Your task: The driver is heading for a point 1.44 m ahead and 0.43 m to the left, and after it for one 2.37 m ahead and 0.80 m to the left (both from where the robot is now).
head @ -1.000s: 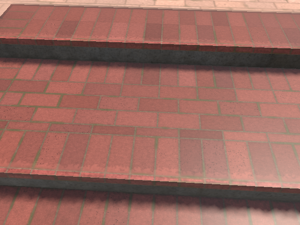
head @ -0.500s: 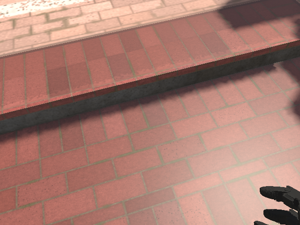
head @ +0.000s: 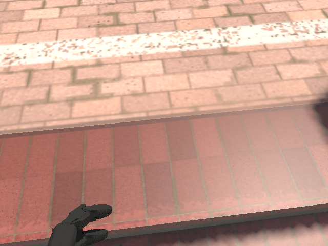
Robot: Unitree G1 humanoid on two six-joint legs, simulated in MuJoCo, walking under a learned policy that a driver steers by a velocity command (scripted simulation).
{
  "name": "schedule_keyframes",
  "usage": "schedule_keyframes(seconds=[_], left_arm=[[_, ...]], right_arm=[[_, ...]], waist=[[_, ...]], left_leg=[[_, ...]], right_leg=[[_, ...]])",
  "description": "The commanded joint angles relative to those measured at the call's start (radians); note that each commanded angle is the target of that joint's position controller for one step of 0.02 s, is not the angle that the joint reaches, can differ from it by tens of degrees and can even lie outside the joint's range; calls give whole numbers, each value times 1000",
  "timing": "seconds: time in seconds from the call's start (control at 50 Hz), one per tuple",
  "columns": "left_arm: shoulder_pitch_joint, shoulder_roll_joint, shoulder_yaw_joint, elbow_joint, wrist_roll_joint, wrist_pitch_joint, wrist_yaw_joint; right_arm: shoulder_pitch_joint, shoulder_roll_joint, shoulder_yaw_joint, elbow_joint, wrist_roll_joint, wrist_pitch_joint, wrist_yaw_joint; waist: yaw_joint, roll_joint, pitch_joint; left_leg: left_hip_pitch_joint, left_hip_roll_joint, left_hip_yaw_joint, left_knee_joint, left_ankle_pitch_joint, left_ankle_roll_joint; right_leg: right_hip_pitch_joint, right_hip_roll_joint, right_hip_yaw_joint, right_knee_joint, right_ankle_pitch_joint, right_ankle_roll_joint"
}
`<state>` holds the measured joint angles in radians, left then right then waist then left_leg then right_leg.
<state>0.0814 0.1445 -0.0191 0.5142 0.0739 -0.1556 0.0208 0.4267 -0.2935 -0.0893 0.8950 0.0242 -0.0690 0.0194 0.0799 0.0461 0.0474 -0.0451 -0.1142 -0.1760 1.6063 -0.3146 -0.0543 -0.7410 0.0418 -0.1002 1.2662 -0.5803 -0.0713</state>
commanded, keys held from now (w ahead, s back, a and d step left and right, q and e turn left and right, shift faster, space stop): w+q+shift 0.68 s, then w+shift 0.30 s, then w+e+shift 0.02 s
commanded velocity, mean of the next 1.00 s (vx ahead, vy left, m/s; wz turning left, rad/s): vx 1.00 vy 0.00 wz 0.77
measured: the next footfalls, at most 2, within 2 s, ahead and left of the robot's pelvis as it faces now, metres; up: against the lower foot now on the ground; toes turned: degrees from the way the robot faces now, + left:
left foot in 0.30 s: +0.33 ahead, +0.09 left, +0.00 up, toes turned +14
right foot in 0.54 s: +0.76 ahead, +0.02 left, +0.15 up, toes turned +23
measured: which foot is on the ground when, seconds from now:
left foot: up 0.00-0.28, down 0.30-0.52, up 0.54-0.94, down 0.96-1.00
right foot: down 0.00-0.24, up 0.26-0.52, down 0.54-0.96, up 0.98-1.00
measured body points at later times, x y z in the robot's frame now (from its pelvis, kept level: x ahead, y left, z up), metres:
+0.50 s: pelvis +0.49 +0.07 +0.11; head +0.57 +0.07 +0.55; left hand +0.72 +0.31 +0.12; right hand +0.50 -0.19 -0.04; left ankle +0.29 +0.08 -0.62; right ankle +0.66 -0.01 -0.43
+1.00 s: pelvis +0.92 +0.29 +0.24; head +0.95 +0.30 +0.69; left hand +0.68 +0.44 +0.12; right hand +1.26 +0.31 +0.19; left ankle +0.95 +0.39 -0.47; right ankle +0.79 +0.01 -0.36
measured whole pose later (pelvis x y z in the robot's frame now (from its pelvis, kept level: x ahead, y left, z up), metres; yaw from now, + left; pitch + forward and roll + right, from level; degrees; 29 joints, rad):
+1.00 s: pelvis +0.92 +0.29 +0.24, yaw +41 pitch +2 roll +1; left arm 0.56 0.25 0.05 0.90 -0.01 -0.09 0.05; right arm -0.02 -0.22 -0.04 0.57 0.01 -0.05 0.05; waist 0.06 0.02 0.02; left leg -0.48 -0.10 0.06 0.62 -0.17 0.13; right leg -0.01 -0.08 -0.06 1.05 -0.41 -0.04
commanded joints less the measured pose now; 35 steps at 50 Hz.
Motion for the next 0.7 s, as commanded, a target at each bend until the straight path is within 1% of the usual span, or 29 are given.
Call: schedule_keyframes(seconds=[0.02,0.04,0.08,0.14,0.18,0.2,0.22,0.24,0.26,0.28,0.3,0.32,0.34,0.36,0.38,0.4,0.44,0.46,0.48,0.5,0.52,0.54,0.56,0.58,0.6,0.62,0.64,0.66,0.7], left_arm=[[375,145,82,177,-44,-11,9],[348,121,86,203,-54,-31,4],[347,58,73,270,-78,-36,3],[272,43,54,295,-70,-12,12],[153,125,63,251,-53,11,32],[135,214,79,243,-62,14,38],[119,286,95,222,-77,1,33],[172,318,110,237,-87,2,24],[136,308,113,225,-76,14,18],[21,300,108,165,-96,17,16],[-22,215,93,94,-60,0,28],[-96,70,38,5,-40,-29,18],[-64,46,15,-47,-64,-50,-12],[-63,68,2,-82,-52,-50,-28],[-14,51,-13,-112,-35,-43,-43],[-13,-18,-40,-144,-39,-27,-54],[-152,-63,-89,-288,-35,-3,-58],[-187,-22,-105,-352,-3,-8,-48],[-67,32,-65,-295,28,-11,-25],[159,161,16,-251,23,-16,12],[456,297,94,-184,-13,3,56],[699,405,120,-60,-67,32,66],[688,460,105,-11,-31,29,60],[513,360,86,-68,-67,29,58],[434,292,71,-29,-96,38,53],[384,193,46,48,-114,45,39],[252,96,26,71,-94,48,29],[313,35,20,146,-82,53,4],[330,1,31,231,-74,56,-17]], right_arm=[[-226,114,44,-318,6,-20,-13],[-267,100,47,-325,-20,-5,-9],[-396,134,61,-390,-26,6,-2],[-438,168,96,-479,35,-10,27],[-499,143,103,-487,-11,-1,36],[-345,121,97,-445,-23,0,40],[-239,51,70,-406,-17,14,29],[-244,-17,41,-419,-7,29,9],[-180,-80,2,-392,-24,24,0],[66,-115,-15,-294,-71,10,3],[55,-143,-6,-203,-85,19,10],[160,-168,9,-140,-71,7,26],[209,-92,26,-118,-90,16,29],[159,-67,16,-113,-88,37,17],[69,-49,16,-115,-60,55,-5],[-11,-32,24,-109,-41,70,-22],[-207,-43,32,-106,32,61,-38],[-345,-47,34,-159,47,50,-51],[-328,-104,5,-170,38,-4,-58],[-261,-244,-45,-162,49,-42,-35],[-313,-371,-86,-171,52,-49,-12],[-356,-292,-58,-169,-13,-60,5],[-304,-133,-19,-245,-20,-77,33],[-181,-117,-21,-249,-3,-77,47],[-271,-52,-5,-296,12,-50,35],[-328,50,28,-334,-1,-9,17],[-290,56,32,-341,-10,28,15],[-269,125,47,-383,6,37,26],[-229,159,69,-385,36,57,44]], waist=[[51,-188,-127],[42,28,-7],[1,263,-6],[-98,49,89],[-126,73,-2],[-197,-46,-85],[-240,-139,-150],[-253,-171,-165],[-345,-39,-140],[-462,202,-127],[-308,280,-4],[-282,235,-2],[-223,74,-98],[-205,-43,-192],[-136,-79,-265],[-66,-25,-201],[49,32,77],[101,-72,97],[144,-136,-121],[234,-90,-387],[416,-37,-569],[438,-264,-690],[296,-873,-733],[191,-723,-594],[155,-534,-307],[77,-332,-65],[-25,-195,31],[-59,-94,102],[-114,-43,119]], left_leg=[[-668,26,-48,247,-401,45],[-664,33,-20,256,-382,78],[-693,124,-9,97,-278,180],[-781,198,66,-254,-197,212],[-547,132,226,-428,29,183],[-319,94,278,-498,113,161],[-167,75,296,-509,176,155],[-163,78,310,-622,-38,183],[14,56,337,-878,50,241],[359,182,143,-1326,506,367],[430,248,-35,-1266,794,359],[476,308,-59,-1069,1323,334],[659,358,-138,-962,1420,380],[691,344,-170,-970,1302,389],[566,293,-167,-1037,947,341],[325,260,-188,-1162,657,318],[-219,263,-196,-1399,312,262],[-669,216,-114,-1512,395,254],[-873,137,-113,-1483,928,267],[-774,155,-182,-1266,1490,267],[-647,171,-246,-951,1667,202],[-528,95,-240,-512,796,158],[-624,-114,-172,41,18,163],[-809,-77,-118,334,-21,148],[-956,-32,4,488,-24,128],[-1016,35,66,550,-23,117],[-996,65,60,582,105,101],[-982,83,90,544,31,131],[-959,124,102,273,14,161]], right_leg=[[857,-322,904,-786,718,-205],[683,-364,878,-772,773,-197],[616,-353,691,-803,590,-173],[542,-277,293,-918,895,-72],[449,-169,104,-930,1243,-23],[386,-164,35,-851,1547,-16],[384,-208,60,-790,1758,-14],[457,-196,58,-698,1752,-3],[391,-135,6,-342,1776,59],[84,-13,-5,302,867,155],[-246,25,1,658,117,120],[-449,7,34,965,-136,65],[-736,31,46,1051,-93,75],[-850,15,10,1097,-97,95],[-784,-44,52,971,-96,79],[-720,-55,46,982,-173,94],[-640,-171,54,679,-254,120],[-148,-195,8,239,-158,139],[479,-87,-71,160,163,121],[891,-30,-17,63,208,87],[1110,-52,164,-170,163,44],[1201,-175,402,-230,163,10],[1131,-399,941,-685,283,-109],[1082,-529,1178,-876,195,-180],[900,-538,1103,-941,88,-165],[671,-496,915,-896,110,-151],[531,-498,740,-823,192,-137],[479,-398,530,-836,194,-60],[467,-306,231,-862,303,5]])
Velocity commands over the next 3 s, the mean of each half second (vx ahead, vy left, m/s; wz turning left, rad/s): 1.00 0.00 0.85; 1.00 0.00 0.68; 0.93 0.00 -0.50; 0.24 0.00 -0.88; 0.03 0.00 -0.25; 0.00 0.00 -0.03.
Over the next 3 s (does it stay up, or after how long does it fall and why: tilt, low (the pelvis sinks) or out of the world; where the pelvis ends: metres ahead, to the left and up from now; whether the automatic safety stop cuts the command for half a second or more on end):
stays up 1.56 0.68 0.26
